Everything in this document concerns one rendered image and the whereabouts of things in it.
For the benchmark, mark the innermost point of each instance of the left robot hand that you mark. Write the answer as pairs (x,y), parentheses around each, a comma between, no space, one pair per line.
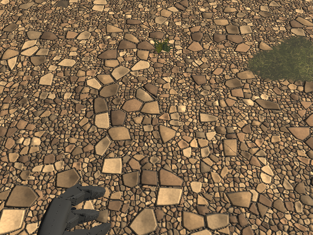
(61,214)

